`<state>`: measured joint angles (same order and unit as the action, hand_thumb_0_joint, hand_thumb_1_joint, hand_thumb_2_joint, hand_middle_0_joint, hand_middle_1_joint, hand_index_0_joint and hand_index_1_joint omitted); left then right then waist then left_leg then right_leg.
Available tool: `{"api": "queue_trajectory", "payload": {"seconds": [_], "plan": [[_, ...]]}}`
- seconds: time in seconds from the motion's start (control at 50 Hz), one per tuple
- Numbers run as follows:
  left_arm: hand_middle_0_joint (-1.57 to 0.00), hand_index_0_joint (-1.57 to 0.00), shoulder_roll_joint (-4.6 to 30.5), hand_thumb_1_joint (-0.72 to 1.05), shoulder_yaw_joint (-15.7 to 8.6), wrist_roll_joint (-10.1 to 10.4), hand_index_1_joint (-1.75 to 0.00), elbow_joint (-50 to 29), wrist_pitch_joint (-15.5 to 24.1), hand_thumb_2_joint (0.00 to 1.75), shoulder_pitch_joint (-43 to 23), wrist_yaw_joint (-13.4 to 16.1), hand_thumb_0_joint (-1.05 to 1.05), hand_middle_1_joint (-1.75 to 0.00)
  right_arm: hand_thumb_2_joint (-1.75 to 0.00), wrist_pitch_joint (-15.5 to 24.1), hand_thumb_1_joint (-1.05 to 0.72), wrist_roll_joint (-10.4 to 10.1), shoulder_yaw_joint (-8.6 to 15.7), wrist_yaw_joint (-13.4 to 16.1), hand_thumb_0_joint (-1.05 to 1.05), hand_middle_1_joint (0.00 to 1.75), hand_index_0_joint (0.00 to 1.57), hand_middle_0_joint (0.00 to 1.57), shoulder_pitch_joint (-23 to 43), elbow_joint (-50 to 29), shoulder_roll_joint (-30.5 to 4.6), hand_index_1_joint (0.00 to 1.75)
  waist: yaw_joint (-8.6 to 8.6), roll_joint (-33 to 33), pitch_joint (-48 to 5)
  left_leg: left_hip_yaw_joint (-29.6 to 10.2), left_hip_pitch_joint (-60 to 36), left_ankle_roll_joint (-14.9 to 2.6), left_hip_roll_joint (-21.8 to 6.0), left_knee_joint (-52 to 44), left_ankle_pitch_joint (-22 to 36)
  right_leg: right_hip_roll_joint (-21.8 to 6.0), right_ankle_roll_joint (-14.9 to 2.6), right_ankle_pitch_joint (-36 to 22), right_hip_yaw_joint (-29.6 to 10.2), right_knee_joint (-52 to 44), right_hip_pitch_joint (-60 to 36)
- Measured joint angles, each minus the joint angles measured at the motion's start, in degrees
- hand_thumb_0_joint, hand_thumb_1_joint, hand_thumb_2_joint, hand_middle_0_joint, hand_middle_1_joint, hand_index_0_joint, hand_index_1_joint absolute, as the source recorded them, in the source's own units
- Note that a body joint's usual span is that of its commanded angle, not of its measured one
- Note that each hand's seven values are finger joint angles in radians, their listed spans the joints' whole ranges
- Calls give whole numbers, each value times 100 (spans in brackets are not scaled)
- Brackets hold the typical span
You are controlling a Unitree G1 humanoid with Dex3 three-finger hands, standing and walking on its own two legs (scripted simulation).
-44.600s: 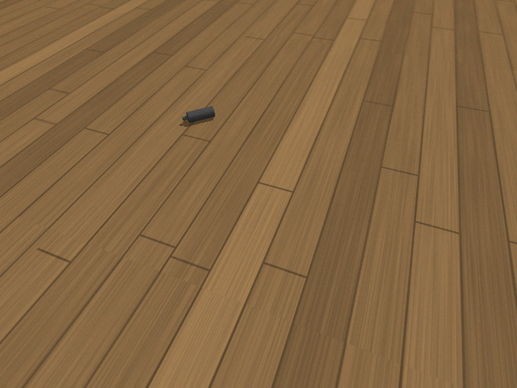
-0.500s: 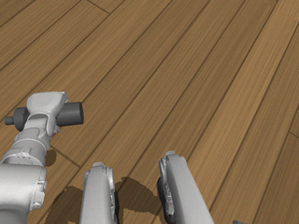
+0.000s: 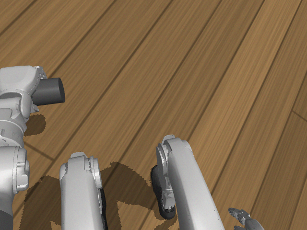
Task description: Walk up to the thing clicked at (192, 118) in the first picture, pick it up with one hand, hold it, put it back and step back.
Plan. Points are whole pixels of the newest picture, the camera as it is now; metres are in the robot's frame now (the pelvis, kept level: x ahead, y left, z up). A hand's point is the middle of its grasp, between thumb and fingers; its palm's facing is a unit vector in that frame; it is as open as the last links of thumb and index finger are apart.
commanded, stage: crouch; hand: left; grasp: from above
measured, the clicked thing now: (20, 94) +0.49 +0.28 -0.20
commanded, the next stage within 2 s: lower in 0.54 s
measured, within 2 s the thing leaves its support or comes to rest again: neither
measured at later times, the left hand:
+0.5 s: hand (35, 94) +0.50 +0.26 -0.25, palm faces -0.48 -0.03 -0.88, open 9.8 cm
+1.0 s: hand (42, 97) +0.50 +0.26 -0.30, palm faces -0.50 -0.03 -0.86, open 9.8 cm
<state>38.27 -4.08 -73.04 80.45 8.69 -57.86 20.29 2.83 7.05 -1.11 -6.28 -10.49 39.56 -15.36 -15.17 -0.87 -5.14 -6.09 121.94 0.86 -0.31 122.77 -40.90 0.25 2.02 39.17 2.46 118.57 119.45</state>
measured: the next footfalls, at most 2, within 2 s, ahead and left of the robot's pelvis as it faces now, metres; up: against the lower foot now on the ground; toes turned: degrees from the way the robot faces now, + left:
none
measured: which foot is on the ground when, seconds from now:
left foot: down 0.00-1.00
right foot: down 0.00-1.00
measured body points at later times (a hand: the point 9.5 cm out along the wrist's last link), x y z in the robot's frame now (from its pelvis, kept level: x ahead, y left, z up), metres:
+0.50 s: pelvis -0.01 +0.00 -0.06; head +0.26 +0.06 +0.29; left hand +0.52 +0.26 -0.20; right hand -0.02 -0.27 -0.14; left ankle +0.06 +0.13 -0.38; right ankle +0.08 -0.13 -0.38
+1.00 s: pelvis -0.01 +0.00 -0.08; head +0.29 +0.07 +0.25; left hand +0.53 +0.26 -0.25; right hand -0.01 -0.27 -0.16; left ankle +0.06 +0.13 -0.38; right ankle +0.08 -0.13 -0.38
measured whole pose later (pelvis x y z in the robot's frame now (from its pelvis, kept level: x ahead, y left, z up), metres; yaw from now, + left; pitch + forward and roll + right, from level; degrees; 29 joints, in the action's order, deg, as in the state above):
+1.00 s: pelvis -0.01 +0.00 -0.08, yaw -5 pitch +35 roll -11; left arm 52.2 -5.5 -75.5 87.3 11.6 -65.2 20.4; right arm 2.6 8.7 -10.4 -8.2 -9.7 35.9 -17.2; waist -21.0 3.1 5.1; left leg -10.4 134.7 1.0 0.3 139.1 -40.5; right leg 1.4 3.0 37.5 5.4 131.6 130.4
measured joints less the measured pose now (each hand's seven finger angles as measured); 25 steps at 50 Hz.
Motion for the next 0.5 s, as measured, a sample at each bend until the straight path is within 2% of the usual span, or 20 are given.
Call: {"api": "queue_trajectory", "payload": {"seconds": [0.24,0.5], "plan": [[-68,-70,542,1,-154,-194,-58,436,205,53,-395,-23,0,-61,-90,-63,-91,67,-236,-113,0,30,20,20,-148,-6,-19,30,-239,71,309,-106,562,4,17,647,64,40,30,-100,61,564,518],[-68,-70,909,1,-175,-263,-57,542,211,52,-551,-34,0,-61,-90,-83,-91,109,-533,-124,0,30,20,20,-205,-39,-45,30,-429,163,498,-226,923,10,44,1078,78,61,57,-139,146,911,823]]}}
